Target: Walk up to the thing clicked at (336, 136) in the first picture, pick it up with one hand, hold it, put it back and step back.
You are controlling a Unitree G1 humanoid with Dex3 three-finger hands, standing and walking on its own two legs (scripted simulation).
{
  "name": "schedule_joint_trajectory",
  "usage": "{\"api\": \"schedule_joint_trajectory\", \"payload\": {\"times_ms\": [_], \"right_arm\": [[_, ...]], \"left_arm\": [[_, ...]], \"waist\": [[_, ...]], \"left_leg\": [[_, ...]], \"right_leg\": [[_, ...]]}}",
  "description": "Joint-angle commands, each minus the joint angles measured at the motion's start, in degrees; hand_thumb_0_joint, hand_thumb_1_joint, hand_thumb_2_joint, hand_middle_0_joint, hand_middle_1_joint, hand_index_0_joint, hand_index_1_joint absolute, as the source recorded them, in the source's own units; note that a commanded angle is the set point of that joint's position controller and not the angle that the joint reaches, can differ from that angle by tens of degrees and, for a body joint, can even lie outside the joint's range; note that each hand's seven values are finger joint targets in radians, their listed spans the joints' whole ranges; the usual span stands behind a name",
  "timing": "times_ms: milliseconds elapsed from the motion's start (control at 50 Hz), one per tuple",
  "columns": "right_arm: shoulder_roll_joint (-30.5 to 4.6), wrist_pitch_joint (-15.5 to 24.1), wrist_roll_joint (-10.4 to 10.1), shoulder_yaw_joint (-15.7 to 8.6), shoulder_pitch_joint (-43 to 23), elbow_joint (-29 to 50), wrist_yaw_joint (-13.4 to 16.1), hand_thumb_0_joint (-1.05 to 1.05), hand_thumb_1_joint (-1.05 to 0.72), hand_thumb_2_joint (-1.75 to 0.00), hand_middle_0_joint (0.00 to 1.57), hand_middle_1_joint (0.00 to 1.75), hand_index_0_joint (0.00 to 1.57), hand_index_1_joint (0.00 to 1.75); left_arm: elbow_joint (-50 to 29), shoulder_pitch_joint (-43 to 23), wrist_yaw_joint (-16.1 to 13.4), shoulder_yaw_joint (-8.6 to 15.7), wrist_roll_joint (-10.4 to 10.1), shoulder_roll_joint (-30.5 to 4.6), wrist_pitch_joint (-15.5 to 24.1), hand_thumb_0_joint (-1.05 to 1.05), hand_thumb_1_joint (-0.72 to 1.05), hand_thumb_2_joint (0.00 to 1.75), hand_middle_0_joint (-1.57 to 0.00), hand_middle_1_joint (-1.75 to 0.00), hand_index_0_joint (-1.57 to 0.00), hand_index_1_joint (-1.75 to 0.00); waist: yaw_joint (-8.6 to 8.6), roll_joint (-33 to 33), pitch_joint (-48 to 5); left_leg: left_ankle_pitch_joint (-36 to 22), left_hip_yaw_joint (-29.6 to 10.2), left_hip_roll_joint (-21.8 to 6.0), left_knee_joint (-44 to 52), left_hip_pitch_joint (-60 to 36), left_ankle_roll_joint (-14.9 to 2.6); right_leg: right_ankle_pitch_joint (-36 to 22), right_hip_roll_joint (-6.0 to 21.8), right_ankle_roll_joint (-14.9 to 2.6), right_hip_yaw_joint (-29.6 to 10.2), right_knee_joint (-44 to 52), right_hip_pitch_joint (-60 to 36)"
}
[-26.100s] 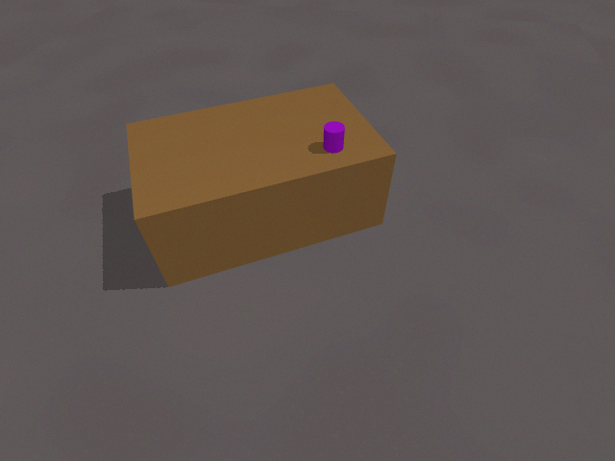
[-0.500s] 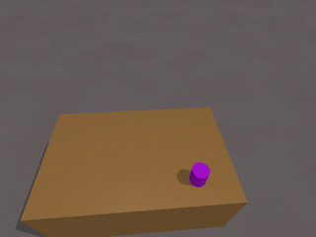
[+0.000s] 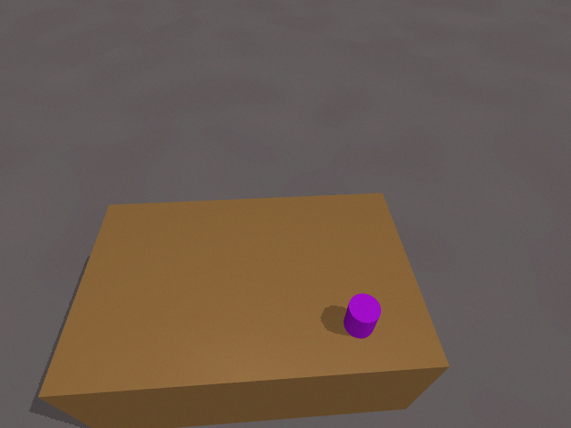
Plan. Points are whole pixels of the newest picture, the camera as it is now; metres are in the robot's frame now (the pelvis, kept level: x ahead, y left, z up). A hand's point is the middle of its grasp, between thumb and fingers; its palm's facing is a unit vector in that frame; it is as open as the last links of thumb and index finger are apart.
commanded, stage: stand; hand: right
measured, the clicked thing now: (361, 316) +0.46 -0.19 -0.35
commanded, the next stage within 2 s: step back in 1.06 s
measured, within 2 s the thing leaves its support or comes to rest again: neither
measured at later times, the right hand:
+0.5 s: hand out of the picture +0.08 -0.25 -0.15, palm faces -0.02 +0.94 -0.35, open 7.4 cm
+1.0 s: hand out of the picture +0.08 -0.25 -0.15, palm faces -0.01 +0.94 -0.35, open 7.4 cm
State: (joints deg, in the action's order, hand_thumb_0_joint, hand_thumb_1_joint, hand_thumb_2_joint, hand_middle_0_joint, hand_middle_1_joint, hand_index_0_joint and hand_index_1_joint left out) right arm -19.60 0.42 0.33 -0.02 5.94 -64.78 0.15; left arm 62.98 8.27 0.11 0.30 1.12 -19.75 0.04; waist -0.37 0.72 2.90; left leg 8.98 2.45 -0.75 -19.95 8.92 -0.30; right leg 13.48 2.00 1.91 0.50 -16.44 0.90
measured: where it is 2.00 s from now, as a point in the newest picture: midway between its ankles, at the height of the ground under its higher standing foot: outside the picture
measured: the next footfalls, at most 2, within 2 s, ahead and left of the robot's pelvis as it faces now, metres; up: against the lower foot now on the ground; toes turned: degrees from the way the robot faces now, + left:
left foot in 1.78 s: -0.13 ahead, +0.09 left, +0.00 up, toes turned +4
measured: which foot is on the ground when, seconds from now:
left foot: down 0.00-1.00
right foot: down 0.00-1.00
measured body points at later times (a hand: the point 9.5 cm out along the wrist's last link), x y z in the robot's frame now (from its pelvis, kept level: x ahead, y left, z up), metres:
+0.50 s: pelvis +0.00 +0.00 +0.00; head +0.02 +0.01 +0.45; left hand +0.07 +0.30 -0.14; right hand +0.08 -0.30 -0.13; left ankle +0.02 +0.11 -0.75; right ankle -0.05 -0.14 -0.75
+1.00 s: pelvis +0.00 +0.00 +0.00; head +0.00 +0.01 +0.45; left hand +0.07 +0.30 -0.14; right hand +0.08 -0.30 -0.13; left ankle +0.02 +0.11 -0.75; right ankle -0.05 -0.14 -0.75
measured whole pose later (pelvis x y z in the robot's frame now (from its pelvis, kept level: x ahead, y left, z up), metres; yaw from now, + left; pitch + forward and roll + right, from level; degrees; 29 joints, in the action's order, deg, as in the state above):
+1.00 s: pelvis +0.00 +0.00 +0.00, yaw +0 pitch -2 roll +0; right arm -19.8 0.6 0.3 -0.1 6.1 -64.4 0.1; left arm 62.7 8.3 0.2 0.2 1.1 -19.9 0.2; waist -0.2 0.5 2.8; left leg 8.8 2.2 -0.8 -19.9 8.7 -0.3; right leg 13.2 2.0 1.9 0.7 -16.1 0.4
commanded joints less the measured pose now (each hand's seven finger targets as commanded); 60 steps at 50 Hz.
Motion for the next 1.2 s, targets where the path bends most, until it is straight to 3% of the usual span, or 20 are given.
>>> {"api": "schedule_joint_trajectory", "payload": {"times_ms": [0,60,140,280,340,660,760,900,1020,1040,1080,1100,1140,1160,1180], "right_arm": [[-12.4,1.2,0.2,-2.5,-2.5,3.2,0.5,0.0,-0.9,-0.9,0.2,0.3,0.2,0.3],[-12.5,1.3,0.3,-2.5,-2.5,3.2,0.6,0.0,-0.9,-0.9,0.2,0.3,0.2,0.3],[-12.5,1.3,0.1,-2.4,-2.7,3.3,0.6,0.0,-0.9,-0.9,0.2,0.3,0.2,0.3],[-12.3,1.3,0.2,-2.3,-2.5,3.3,0.6,0.0,-0.9,-0.9,0.2,0.3,0.2,0.3],[-12.4,1.3,0.1,-2.3,-2.1,3.3,0.6,0.0,-0.9,-0.9,0.2,0.3,0.2,0.3],[-12.6,1.4,0.2,-2.5,-2.4,3.3,0.5,0.0,-0.9,-0.9,0.2,0.3,0.2,0.3],[-12.7,1.2,0.2,-2.5,-2.2,3.3,0.6,0.0,-0.9,-0.9,0.2,0.3,0.2,0.3],[-12.5,1.3,0.1,-2.5,-2.0,3.4,0.4,0.0,-0.9,-0.9,0.2,0.3,0.2,0.3],[-12.6,1.3,0.3,-2.7,-2.2,3.4,0.4,0.0,-0.9,-0.9,0.2,0.3,0.2,0.3],[-15.9,0.2,0.1,-3.9,-3.5,4.0,0.1,0.0,-0.9,-0.9,0.2,0.3,0.2,0.3],[-16.2,-0.3,-0.6,-4.5,-1.8,5.4,0.0,0.0,-0.9,-0.9,0.2,0.3,0.2,0.3],[-16.7,-0.5,-0.6,-5.0,-1.5,6.3,0.0,0.0,-0.9,-0.9,0.2,0.3,0.2,0.3],[-17.6,-0.9,-0.2,-6.0,-2.5,8.6,0.2,0.0,-0.9,-0.9,0.2,0.3,0.2,0.3],[-17.7,-1.1,0.2,-6.3,-2.6,9.4,0.4,0.0,-0.9,-0.9,0.2,0.3,0.2,0.3],[-17.6,-1.2,0.6,-6.4,-2.9,10.5,0.6,0.0,-0.9,-0.9,0.2,0.3,0.2,0.3]], "left_arm": [[-3.2,-1.2,-0.8,2.3,-0.2,-11.9,1.3,0.0,0.9,0.9,-0.2,-0.3,-0.2,-0.3],[-3.2,-1.0,-0.9,2.4,-0.2,-11.8,1.4,0.0,0.9,0.9,-0.2,-0.3,-0.2,-0.3],[-3.0,-0.4,-0.8,2.3,-0.3,-11.7,1.2,0.0,0.9,0.9,-0.2,-0.3,-0.2,-0.3],[-3.1,-1.0,-0.9,2.3,-0.2,-11.9,1.2,0.0,0.9,0.9,-0.2,-0.3,-0.2,-0.3],[-2.9,-0.7,-0.8,2.3,-0.2,-11.8,1.2,0.0,0.9,0.9,-0.2,-0.3,-0.2,-0.3],[-3.3,-0.9,-0.9,2.2,-0.3,-12.0,1.4,0.0,0.9,0.9,-0.2,-0.3,-0.2,-0.3],[-3.4,-1.0,-1.0,2.2,-0.3,-12.0,1.3,0.0,0.9,0.9,-0.2,-0.3,-0.2,-0.3],[-3.3,-1.1,-0.9,2.3,-0.2,-12.3,1.4,0.0,0.9,0.9,-0.2,-0.3,-0.2,-0.3],[-3.2,-0.8,-0.8,2.4,-0.1,-12.1,1.1,0.0,0.9,0.9,-0.2,-0.3,-0.2,-0.3],[-4.6,-2.3,-1.1,4.4,-1.1,-15.6,0.6,0.0,0.9,0.9,-0.2,-0.3,-0.2,-0.3],[-5.8,-0.2,-1.3,4.2,-1.4,-13.4,0.1,0.0,0.9,0.9,-0.2,-0.3,-0.2,-0.3],[-6.1,1.2,-1.4,4.2,-1.4,-12.5,-0.3,0.0,0.9,0.9,-0.2,-0.3,-0.2,-0.3],[-7.3,2.4,-1.3,4.6,-1.0,-11.9,-1.3,0.0,0.9,0.9,-0.2,-0.3,-0.2,-0.3],[-8.0,2.5,-1.2,4.7,-0.8,-12.1,-1.7,0.0,0.9,0.9,-0.2,-0.3,-0.2,-0.3],[-8.7,2.6,-1.1,4.9,-0.9,-11.9,-2.1,0.0,0.9,0.9,-0.2,-0.3,-0.2,-0.3]], "waist": [[-0.1,-0.5,-3.8],[0.08,-0.4,-5.0],[0.28,-0.6,-4.1],[0.08,-0.5,-3.8],[-0.04,-0.2,-3.6],[0.13,-0.1,-4.9],[0.11,-0.6,-4.0],[0.07,-0.3,-4.0],[0.09,-0.7,-2.2],[0.22,-0.8,3.7],[0.1,-4.6,-1.9],[0.24,-6.5,-4.4],[0.32,-11.0,-7.9],[0.15,-11.8,-8.4],[0.11,-12.1,-8.2]], "left_leg": [[-9.9,-6.7,-7.0,2.1,-4.9,-1.13],[-12.6,-6.5,-7.0,1.4,-5.9,-1.16],[-10.6,-6.6,-6.9,1.9,-5.4,-1.15],[-12.3,-6.6,-6.9,2.0,-5.3,-1.03],[-9.9,-6.8,-6.8,2.3,-4.8,-1.13],[-14.5,-6.4,-7.2,1.0,-6.1,-1.23],[-11.6,-6.7,-7.1,1.7,-4.6,-1.25],[-11.9,-6.6,-7.1,1.9,-4.9,-1.36],[-6.4,-7.2,-7.0,3.3,-4.1,-1.16],[-16.4,-8.4,-7.0,-0.7,0.3,-2.85],[-23.8,-10.1,-10.5,-0.5,-0.8,-6.45],[-25.2,-11.6,-12.7,0.0,-2.0,-8.65],[-23.9,-14.9,-17.0,0.2,-0.9,-13.39],[-21.7,-15.5,-18.5,0.3,0.4,-15.22],[-20.8,-15.4,-19.2,-0.1,2.3,-16.08]], "right_leg": [[-9.3,6.1,-2.58,-4.1,3.3,4.0],[-11.3,6.2,-2.49,-4.0,3.1,3.6],[-10.0,6.1,-2.44,-3.8,3.2,3.6],[-10.9,6.2,-2.35,-3.7,2.9,3.5],[-9.8,6.2,-2.42,-4.0,3.3,3.6],[-13.1,6.5,-2.37,-3.7,2.8,2.9],[-10.4,6.4,-2.42,-3.7,3.3,2.8],[-10.8,6.4,-2.5,-3.7,3.3,3.0],[-5.2,5.9,-2.74,-3.6,3.5,5.1],[-12.9,3.9,-2.66,-3.1,-3.0,10.2],[-10.1,1.0,-2.78,-0.4,-11.5,8.9],[-6.2,-0.6,-3.04,0.9,-15.5,9.1],[11.8,-2.4,-3.62,0.3,-25.6,10.6],[17.4,-2.2,-4.01,-1.5,-31.8,12.3],[19.5,-1.9,-4.35,-2.8,-36.0,13.5]]}}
